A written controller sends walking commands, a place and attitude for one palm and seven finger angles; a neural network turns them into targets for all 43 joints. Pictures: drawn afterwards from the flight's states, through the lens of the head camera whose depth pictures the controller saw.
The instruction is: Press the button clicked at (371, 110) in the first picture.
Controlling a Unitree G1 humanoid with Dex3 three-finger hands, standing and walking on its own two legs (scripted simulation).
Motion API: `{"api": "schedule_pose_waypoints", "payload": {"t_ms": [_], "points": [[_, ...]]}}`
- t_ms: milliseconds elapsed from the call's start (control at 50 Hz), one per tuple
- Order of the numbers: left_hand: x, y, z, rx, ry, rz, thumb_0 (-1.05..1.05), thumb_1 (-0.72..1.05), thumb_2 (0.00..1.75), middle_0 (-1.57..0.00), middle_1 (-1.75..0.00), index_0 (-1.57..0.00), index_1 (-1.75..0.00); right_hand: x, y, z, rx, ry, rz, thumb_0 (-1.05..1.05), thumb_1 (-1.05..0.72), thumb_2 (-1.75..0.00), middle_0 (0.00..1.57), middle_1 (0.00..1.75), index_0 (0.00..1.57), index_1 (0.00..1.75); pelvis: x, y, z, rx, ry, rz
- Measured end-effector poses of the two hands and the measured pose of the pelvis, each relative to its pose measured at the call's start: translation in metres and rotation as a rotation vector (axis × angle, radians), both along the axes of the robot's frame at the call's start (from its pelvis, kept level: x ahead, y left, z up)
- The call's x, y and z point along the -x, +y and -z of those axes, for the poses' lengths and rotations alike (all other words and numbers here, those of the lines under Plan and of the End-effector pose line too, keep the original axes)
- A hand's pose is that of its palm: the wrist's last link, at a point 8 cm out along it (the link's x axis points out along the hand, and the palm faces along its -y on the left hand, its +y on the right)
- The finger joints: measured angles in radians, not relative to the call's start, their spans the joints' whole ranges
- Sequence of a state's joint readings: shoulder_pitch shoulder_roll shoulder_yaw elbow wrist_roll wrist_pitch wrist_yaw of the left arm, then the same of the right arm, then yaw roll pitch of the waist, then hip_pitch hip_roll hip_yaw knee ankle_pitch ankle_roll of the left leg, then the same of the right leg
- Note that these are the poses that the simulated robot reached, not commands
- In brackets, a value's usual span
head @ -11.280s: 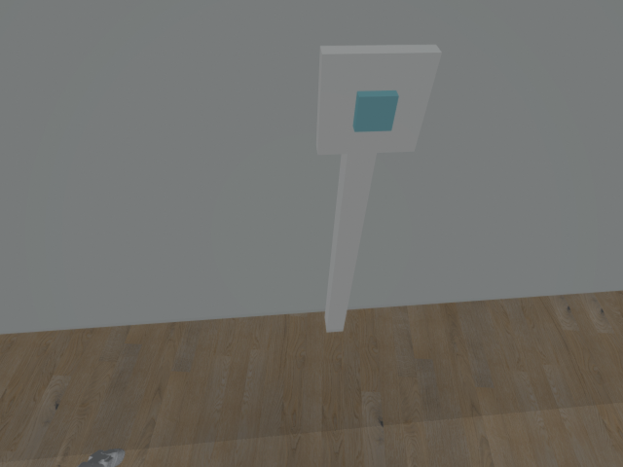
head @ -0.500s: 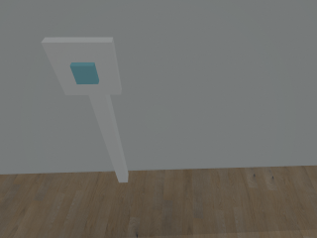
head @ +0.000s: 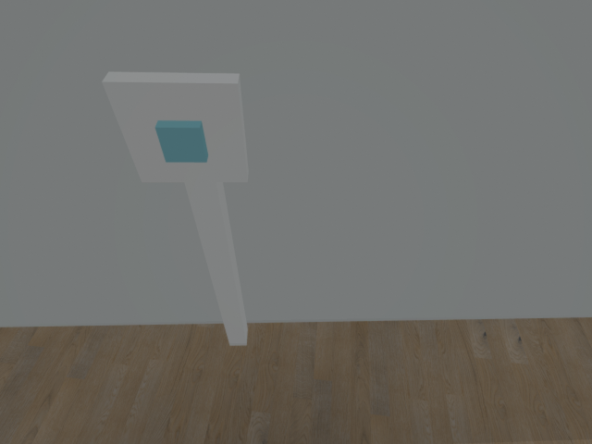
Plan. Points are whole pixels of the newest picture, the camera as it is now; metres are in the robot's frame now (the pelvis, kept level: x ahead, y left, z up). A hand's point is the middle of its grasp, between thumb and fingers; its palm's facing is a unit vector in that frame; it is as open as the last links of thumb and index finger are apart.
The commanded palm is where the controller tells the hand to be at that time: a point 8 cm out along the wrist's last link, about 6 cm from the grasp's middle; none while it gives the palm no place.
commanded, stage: raise the hand and make a fist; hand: left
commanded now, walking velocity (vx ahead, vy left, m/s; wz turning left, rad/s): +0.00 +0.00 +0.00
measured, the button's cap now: (183, 140) +0.52 +0.21 +0.13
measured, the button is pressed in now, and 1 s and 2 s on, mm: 0 0 0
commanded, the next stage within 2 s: none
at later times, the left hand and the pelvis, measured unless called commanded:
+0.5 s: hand out of the picture +0.13 +0.16 -0.05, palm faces +0.17 -0.99 -0.03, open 5.3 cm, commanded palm +0.12 +0.22 -0.01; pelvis -0.01 -0.06 -0.06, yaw +2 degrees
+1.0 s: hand (149, 378) +0.19 +0.19 +0.04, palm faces +0.16 -0.98 -0.08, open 3.1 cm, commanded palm +0.15 +0.23 +0.05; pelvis -0.01 -0.04 -0.04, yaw +1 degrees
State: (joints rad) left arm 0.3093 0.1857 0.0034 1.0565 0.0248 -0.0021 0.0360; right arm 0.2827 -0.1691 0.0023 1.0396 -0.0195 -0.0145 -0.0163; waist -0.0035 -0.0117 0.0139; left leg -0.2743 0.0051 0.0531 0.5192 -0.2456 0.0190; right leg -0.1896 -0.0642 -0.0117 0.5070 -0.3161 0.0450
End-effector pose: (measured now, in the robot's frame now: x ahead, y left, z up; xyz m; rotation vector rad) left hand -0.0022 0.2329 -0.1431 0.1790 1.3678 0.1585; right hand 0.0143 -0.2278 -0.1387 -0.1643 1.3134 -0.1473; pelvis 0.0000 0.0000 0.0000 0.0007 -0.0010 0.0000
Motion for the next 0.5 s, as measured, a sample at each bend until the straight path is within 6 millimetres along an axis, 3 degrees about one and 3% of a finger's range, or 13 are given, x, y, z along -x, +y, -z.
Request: {"api": "schedule_pose_waypoints", "payload": {"t_ms": [80,100,140,220,260,300,340,380,460,500], "points": [[0.003,-0.006,0.001,0.004,0.022,-0.003,0.0,0.91,0.9,-0.2,-0.3,-0.19,-0.3,-0.009,-0.005,0.0,0.004,0.001,-0.009,0.01,-0.92,-0.9,0.2,0.3,0.2,0.29,-0.004,-0.003,0.0,0.006,0.003,0.002],[-0.007,-0.006,-0.005,0.008,-0.025,-0.055,0.0,0.91,0.9,-0.2,-0.3,-0.2,-0.3,-0.014,-0.007,-0.003,0.01,-0.029,-0.006,0.01,-0.92,-0.9,0.2,0.3,0.2,0.29,-0.004,-0.004,0.001,0.008,0.005,-0.001],[-0.05,-0.002,-0.036,-0.037,-0.303,-0.095,0.01,0.91,0.89,-0.21,-0.31,-0.21,-0.31,-0.032,-0.012,-0.011,0.042,-0.161,-0.017,0.01,-0.92,-0.9,0.2,0.3,0.2,0.29,-0.005,-0.007,0.002,-0.004,0.008,-0.001],[-0.138,-0.004,-0.117,-0.091,-0.839,-0.113,0.01,0.91,0.89,-0.25,-0.36,-0.25,-0.36,-0.079,-0.023,-0.022,0.057,-0.414,-0.011,0.01,-0.91,-0.9,0.2,0.3,0.2,0.29,-0.005,-0.013,0.007,-0.01,0.023,-0.028],[-0.17,-0.008,-0.152,-0.089,-1.069,-0.075,0.01,0.91,0.89,-0.28,-0.4,-0.28,-0.4,-0.106,-0.029,-0.029,0.057,-0.528,-0.015,0.01,-0.91,-0.9,0.2,0.3,0.2,0.29,-0.003,-0.017,0.011,-0.007,0.047,-0.029],[-0.186,-0.013,-0.172,-0.063,-1.247,-0.02,0.01,0.91,0.89,-0.32,-0.44,-0.32,-0.44,-0.131,-0.035,-0.036,0.053,-0.625,-0.026,0.01,-0.91,-0.9,0.2,0.3,0.2,0.29,-0.001,-0.023,0.018,-0.01,0.085,-0.018],[-0.187,-0.02,-0.173,-0.011,-1.353,0.043,0.0,0.91,0.9,-0.37,-0.49,-0.36,-0.49,-0.153,-0.041,-0.043,0.049,-0.7,-0.046,0.01,-0.91,-0.9,0.2,0.3,0.2,0.29,0.001,-0.031,0.027,-0.014,0.117,-0.009],[-0.175,-0.026,-0.158,0.048,-1.362,0.1,0.0,0.91,0.9,-0.41,-0.54,-0.41,-0.54,-0.171,-0.049,-0.049,0.052,-0.756,-0.076,0.01,-0.91,-0.9,0.21,0.3,0.2,0.29,0.004,-0.038,0.036,-0.015,0.137,-0.008],[-0.129,-0.028,-0.111,0.108,-1.185,0.063,0.0,0.91,0.9,-0.52,-0.65,-0.52,-0.65,-0.197,-0.062,-0.054,0.085,-0.816,-0.142,0.01,-0.9,-0.9,0.21,0.3,0.2,0.29,0.007,-0.051,0.051,-0.009,0.165,-0.023],[-0.105,-0.024,-0.102,0.072,-1.14,0.002,0.0,0.91,0.9,-0.57,-0.71,-0.57,-0.71,-0.204,-0.065,-0.052,0.102,-0.824,-0.171,0.01,-0.9,-0.9,0.2,0.3,0.2,0.29,0.007,-0.055,0.056,-0.002,0.174,-0.035]]}}
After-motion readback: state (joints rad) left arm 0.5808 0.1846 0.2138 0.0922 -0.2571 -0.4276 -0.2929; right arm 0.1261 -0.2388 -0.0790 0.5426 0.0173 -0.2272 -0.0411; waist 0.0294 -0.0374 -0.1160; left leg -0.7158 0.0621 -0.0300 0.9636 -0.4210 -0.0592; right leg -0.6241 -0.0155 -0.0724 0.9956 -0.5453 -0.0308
